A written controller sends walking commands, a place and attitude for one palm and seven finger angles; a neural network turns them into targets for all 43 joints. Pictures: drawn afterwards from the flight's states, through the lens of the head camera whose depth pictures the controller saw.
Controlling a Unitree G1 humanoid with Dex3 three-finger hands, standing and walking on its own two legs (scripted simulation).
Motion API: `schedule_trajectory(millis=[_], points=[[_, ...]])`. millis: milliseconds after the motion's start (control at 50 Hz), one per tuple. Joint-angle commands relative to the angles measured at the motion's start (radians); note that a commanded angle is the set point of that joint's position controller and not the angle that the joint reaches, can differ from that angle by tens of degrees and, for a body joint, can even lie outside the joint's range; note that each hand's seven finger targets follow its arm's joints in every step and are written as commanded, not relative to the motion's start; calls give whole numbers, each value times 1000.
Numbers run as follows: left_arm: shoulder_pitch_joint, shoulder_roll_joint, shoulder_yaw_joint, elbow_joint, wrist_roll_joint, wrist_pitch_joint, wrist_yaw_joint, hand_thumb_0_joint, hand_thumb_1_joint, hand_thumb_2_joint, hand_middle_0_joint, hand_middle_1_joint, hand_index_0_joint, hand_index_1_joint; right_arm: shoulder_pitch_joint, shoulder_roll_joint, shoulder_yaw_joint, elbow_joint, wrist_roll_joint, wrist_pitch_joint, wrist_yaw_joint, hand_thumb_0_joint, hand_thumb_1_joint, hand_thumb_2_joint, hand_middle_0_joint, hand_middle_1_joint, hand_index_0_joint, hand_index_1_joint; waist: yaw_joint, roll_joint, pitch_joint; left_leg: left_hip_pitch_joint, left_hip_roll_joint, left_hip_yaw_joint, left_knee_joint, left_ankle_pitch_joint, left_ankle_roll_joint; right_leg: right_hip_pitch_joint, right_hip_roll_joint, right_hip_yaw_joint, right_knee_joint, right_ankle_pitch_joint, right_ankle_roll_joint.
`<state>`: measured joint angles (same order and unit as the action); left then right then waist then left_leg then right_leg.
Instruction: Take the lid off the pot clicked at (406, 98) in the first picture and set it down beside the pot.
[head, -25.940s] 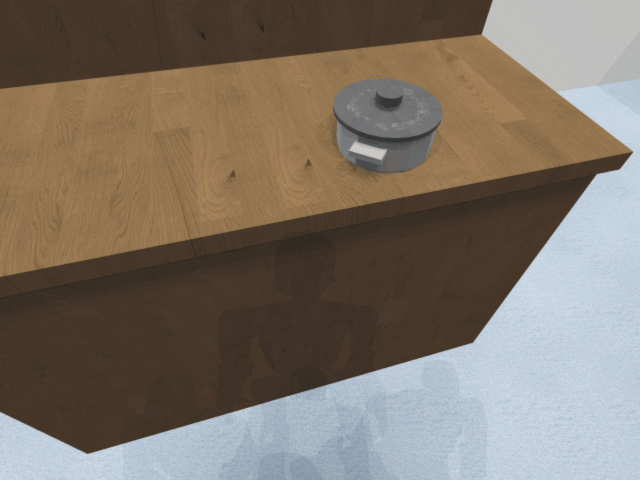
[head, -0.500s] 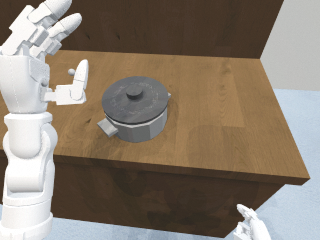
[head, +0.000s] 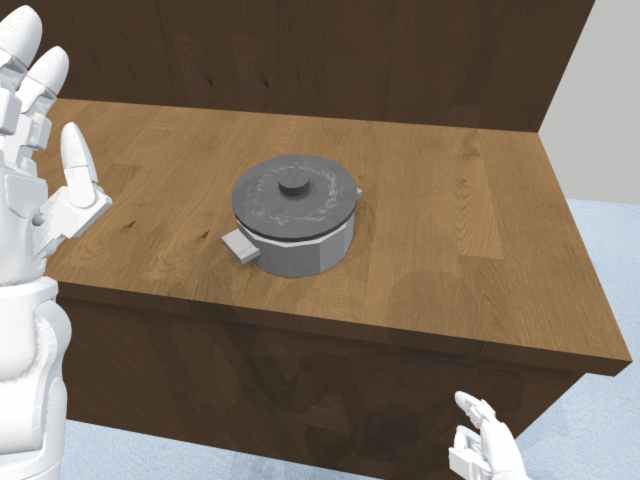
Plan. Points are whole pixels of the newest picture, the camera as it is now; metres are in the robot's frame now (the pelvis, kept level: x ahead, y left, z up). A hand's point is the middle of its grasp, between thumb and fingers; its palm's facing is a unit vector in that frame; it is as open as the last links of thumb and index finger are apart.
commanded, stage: draw the hand back to the body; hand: left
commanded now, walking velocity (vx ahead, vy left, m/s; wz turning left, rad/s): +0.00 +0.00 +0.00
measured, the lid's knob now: (293, 182) +0.45 +0.09 +0.15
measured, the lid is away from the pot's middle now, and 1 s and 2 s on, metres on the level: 0.01 0.01 0.01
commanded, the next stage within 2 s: come to a stop and stand still in 0.70 s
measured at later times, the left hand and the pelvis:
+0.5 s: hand (15, 257) +0.19 +0.23 +0.29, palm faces +0.50 -0.81 -0.31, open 7.4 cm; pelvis +0.00 +0.00 +0.00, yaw +0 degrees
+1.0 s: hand (151, 416) +0.19 +0.24 -0.03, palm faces +0.18 -0.91 -0.38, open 7.4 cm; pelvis -0.02 +0.00 -0.01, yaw +4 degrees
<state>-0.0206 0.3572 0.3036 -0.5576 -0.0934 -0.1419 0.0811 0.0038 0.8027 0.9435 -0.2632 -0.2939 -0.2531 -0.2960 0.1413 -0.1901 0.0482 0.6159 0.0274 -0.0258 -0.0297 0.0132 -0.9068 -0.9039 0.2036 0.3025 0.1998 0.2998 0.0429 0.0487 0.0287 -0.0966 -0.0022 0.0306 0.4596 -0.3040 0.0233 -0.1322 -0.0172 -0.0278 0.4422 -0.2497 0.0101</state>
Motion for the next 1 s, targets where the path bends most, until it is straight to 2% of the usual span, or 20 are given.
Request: schedule_trajectory(millis=[0, 40, 120, 140, 340, 400, 440, 540, 600, 740, 780, 800, 820, 840, 860, 900, 920, 940, 960, 980], points=[[-166, 151, 82, -206, -6, -60, 11, 0, 900, 900, -200, -300, -200, -300, -157, -101, -38, -165, -5, -75, -3, 0, -900, -900, 200, 300, 200, 300, 1, 23, -160, 35, 42, -14, -58, 267, 8, 7, -13, -35, -40, 221, -55], [-129, 213, 150, -181, -13, -57, 20, 0, 900, 900, -200, -300, -200, -300, -143, -113, -46, -151, -6, -76, -6, 0, -900, -900, 200, 300, 200, 300, -6, -9, -142, 21, 42, -15, -55, 231, 10, 6, -15, -29, -44, 204, -51], [-110, 168, 122, -201, -13, -65, 18, 0, 900, 900, -200, -300, -200, -300, -155, -105, -42, -158, -3, -83, -9, 0, -900, -900, 200, 300, 200, 300, 1, 6, -128, 16, 41, -15, -59, 218, 9, -7, -15, -31, -58, 174, -52], [-97, 211, 158, -211, -16, -68, 21, 0, 900, 900, -200, -300, -200, -300, -152, -115, -46, -156, -4, -87, -12, 0, -900, -900, 200, 300, 200, 300, -6, 7, -129, 13, 41, -20, -58, 194, 11, -4, -17, -27, -53, 161, -49], [85, 250, 243, -261, -20, -81, 33, 0, 900, 900, -200, -300, -200, -300, -134, -121, -58, -152, -3, -114, -12, 0, -900, -900, 200, 300, 200, 300, 7, 6, -131, 6, 46, -16, -44, 229, 7, 8, -16, -27, -49, 187, -48], [115, 203, 214, -267, -20, -83, 31, 0, 900, 900, -200, -300, -200, -300, -134, -115, -54, -154, -2, -120, -12, 0, -900, -900, 200, 300, 200, 300, 9, 21, -110, -6, 46, -16, -48, 234, 4, -7, -16, -33, -55, 181, -48], [148, 261, 272, -273, -22, -84, 39, 0, 900, 900, -200, -300, -200, -300, -125, -123, -59, -154, 1, -123, -15, 0, -900, -900, 200, 300, 200, 300, 9, 17, -111, -6, 47, -19, -45, 219, 5, -1, -13, -27, -52, 169, -47], [239, 278, 314, -290, -26, -88, 46, 0, 900, 900, -200, -300, -200, -300, -119, -123, -63, -155, 2, -131, -17, 0, -900, -900, 200, 300, 200, 300, 13, 7, -122, -8, 47, -15, -37, 243, 3, 10, -12, -26, -51, 191, -46], [215, 228, 267, -288, -18, -90, 47, 0, 900, 900, -200, -300, -200, -300, -119, -118, -59, -148, 0, -142, -20, 0, -900, -900, 200, 300, 200, 300, 11, 35, -96, -7, 47, -13, -39, 255, 4, -11, -14, -34, -57, 193, -46], [204, 266, 293, -292, -17, -84, 51, 0, 900, 900, -200, -300, -200, -300, -120, -126, -60, -147, -1, -144, -23, 0, -900, -900, 200, 300, 200, 300, 11, 39, -103, -4, 45, -23, -42, 237, 4, -4, -11, -26, -50, 173, -46], [222, 236, 276, -279, -15, -85, 50, 0, 900, 900, -200, -300, -200, -300, -122, -118, -58, -147, -4, -146, -22, 0, -900, -900, 200, 300, 200, 300, 19, 27, -96, -11, 46, -23, -46, 261, 3, 2, -9, -36, -49, 189, -49], [358, 41, -157, 667, 102, 39, -42, 0, 900, 900, -200, -300, -200, -300, -67, -328, -170, 31, 39, -152, 7, 0, -900, -900, 200, 300, 200, 300, -117, -94, 30, -143, 92, -114, 148, 562, 20, -225, -118, -52, 171, 347, -24], [294, 27, -252, 655, 114, 64, -44, 0, 900, 900, -200, -300, -200, -300, 84, -387, -144, 43, 23, -119, -10, 0, -900, -900, 200, 300, 200, 300, -102, -229, -145, -160, 52, -114, 201, 941, 18, -170, -145, 58, 246, 678, 3], [386, 31, -167, 700, 107, 131, -69, 0, 900, 900, -200, -300, -200, -300, 102, -342, -196, 191, -11, -144, 17, 0, -900, -900, 200, 300, 200, 300, -39, 18, -240, 101, 107, -158, 131, 829, 44, -351, -115, -34, 158, 272, 68], [349, -10, -204, 673, 103, 134, -87, 0, 900, 900, -200, -300, -200, -300, 105, -273, -154, 170, -7, -87, 23, 0, -900, -900, 200, 300, 200, 300, -55, 3, -168, -37, 183, -297, 46, 801, 90, -321, -84, -56, 187, 91, 47], [269, -66, -258, 759, 121, 134, -78, 0, 900, 900, -200, -300, -200, -300, 43, -190, -114, 164, -27, -48, 30, 0, -900, -900, 200, 300, 200, 300, -41, -214, -67, -114, 148, -236, 1, 743, 86, -268, -56, -70, 193, -30, 27], [276, -63, -267, 843, 117, 129, -74, 0, 900, 900, -200, -300, -200, -300, 0, -181, -102, 170, -33, -32, 28, 0, -900, -900, 200, 300, 200, 300, -18, -269, -87, -147, 117, -201, 75, 646, 66, -194, -78, -45, 107, 100, 27], [299, -43, -251, 941, 121, 133, -75, 0, 900, 900, -200, -300, -200, -300, -28, -133, -96, 174, -29, -34, 32, 0, -900, -900, 200, 300, 200, 300, -2, -234, -106, -161, 80, -154, 97, 528, 55, -139, -104, -3, 85, 223, 12], [269, -18, -258, 998, 115, 133, -73, 0, 900, 900, -200, -300, -200, -300, -24, -139, -90, 159, -33, -16, 25, 0, -900, -900, 200, 300, 200, 300, -31, -266, -74, -221, 40, -130, 110, 361, 26, -100, -160, 47, 79, 322, -17], [251, -4, -261, 1057, 115, 134, -65, 0, 900, 900, -200, -300, -200, -300, -20, -128, -79, 155, -39, 0, 24, 0, -900, -900, 200, 300, 200, 300, -44, -377, -77, -249, 5, -78, 123, 156, 2, -53, -195, 110, 42, 282, -38]])
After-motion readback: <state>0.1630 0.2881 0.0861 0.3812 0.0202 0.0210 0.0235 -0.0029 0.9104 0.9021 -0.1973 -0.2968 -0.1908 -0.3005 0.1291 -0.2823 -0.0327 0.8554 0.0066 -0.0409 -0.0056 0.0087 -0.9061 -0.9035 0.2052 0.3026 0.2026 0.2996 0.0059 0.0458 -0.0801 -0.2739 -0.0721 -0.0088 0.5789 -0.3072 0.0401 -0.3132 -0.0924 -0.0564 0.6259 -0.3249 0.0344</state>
